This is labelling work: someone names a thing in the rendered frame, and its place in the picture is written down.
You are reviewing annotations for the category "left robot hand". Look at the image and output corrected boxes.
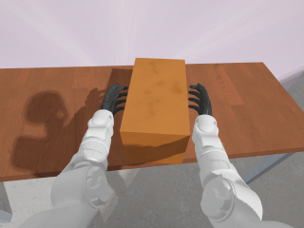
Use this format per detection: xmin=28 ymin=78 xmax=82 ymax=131
xmin=100 ymin=83 xmax=128 ymax=117

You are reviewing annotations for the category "right robot hand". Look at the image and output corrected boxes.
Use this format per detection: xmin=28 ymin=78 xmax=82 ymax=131
xmin=188 ymin=84 xmax=213 ymax=116

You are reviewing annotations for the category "robot right forearm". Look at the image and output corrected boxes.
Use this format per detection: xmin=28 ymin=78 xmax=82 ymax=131
xmin=192 ymin=114 xmax=250 ymax=189

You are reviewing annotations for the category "robot left upper arm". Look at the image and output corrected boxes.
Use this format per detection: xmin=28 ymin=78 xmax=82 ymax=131
xmin=17 ymin=165 xmax=110 ymax=228

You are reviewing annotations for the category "robot right upper arm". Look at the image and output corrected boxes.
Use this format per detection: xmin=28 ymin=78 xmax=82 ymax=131
xmin=200 ymin=177 xmax=294 ymax=228

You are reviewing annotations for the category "robot left forearm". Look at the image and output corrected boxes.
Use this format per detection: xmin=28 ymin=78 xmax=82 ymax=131
xmin=50 ymin=109 xmax=114 ymax=205

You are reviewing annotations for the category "table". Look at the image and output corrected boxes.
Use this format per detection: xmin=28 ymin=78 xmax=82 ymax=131
xmin=0 ymin=62 xmax=304 ymax=223

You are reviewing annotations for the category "carton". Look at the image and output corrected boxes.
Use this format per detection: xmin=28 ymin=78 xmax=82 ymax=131
xmin=120 ymin=57 xmax=191 ymax=164

